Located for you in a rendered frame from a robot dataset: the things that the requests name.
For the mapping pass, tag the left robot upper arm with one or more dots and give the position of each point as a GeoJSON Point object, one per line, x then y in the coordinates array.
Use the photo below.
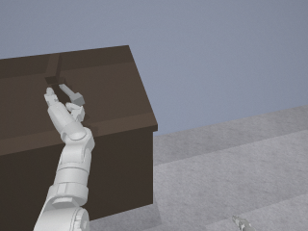
{"type": "Point", "coordinates": [65, 219]}

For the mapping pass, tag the right robot hand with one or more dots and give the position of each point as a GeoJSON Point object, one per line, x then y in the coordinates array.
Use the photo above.
{"type": "Point", "coordinates": [243, 224]}

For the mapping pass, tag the counter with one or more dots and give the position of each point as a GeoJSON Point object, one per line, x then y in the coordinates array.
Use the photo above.
{"type": "Point", "coordinates": [117, 111]}

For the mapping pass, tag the tap lever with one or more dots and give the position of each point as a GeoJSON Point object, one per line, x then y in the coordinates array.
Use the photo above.
{"type": "Point", "coordinates": [75, 98]}

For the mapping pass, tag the left robot hand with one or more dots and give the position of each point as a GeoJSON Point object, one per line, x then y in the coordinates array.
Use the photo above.
{"type": "Point", "coordinates": [58, 112]}

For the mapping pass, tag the robot left forearm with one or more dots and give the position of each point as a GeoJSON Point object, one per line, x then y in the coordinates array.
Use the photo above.
{"type": "Point", "coordinates": [70, 185]}

